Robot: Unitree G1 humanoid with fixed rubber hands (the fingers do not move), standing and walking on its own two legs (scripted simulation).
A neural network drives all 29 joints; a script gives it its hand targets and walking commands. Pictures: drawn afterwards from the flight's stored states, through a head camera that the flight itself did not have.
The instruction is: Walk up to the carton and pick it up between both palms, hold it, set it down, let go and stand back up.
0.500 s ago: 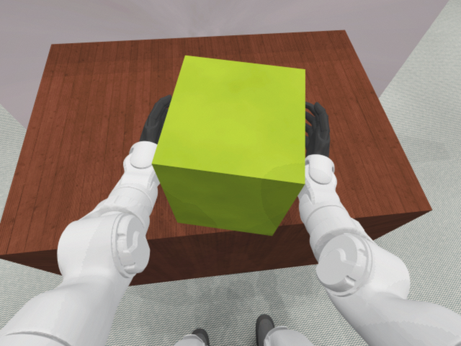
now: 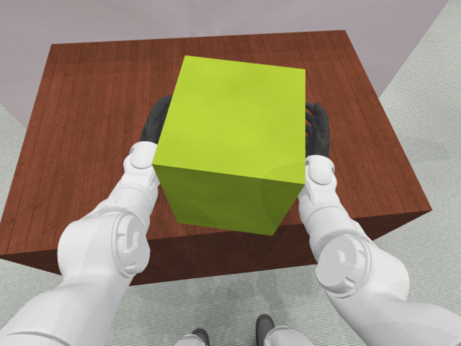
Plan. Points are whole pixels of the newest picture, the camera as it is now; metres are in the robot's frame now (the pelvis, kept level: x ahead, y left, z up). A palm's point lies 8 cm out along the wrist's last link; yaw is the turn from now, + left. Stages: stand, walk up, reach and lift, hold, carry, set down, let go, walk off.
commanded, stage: reach and lift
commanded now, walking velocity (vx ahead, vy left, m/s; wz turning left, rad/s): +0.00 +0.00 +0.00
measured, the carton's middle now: (233, 155) +0.43 -0.01 +0.01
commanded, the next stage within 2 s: none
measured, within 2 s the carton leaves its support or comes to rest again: leaves its support in 0.58 s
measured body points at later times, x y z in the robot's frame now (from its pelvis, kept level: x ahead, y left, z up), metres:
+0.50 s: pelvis +0.00 +0.00 +0.00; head +0.11 +0.02 +0.44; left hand +0.47 +0.13 +0.03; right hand +0.43 -0.16 +0.04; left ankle -0.01 +0.11 -0.73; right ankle +0.02 -0.13 -0.73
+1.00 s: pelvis -0.01 +0.00 +0.00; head +0.09 +0.01 +0.44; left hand +0.46 +0.12 +0.05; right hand +0.41 -0.17 +0.04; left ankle -0.01 +0.11 -0.73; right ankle +0.02 -0.13 -0.73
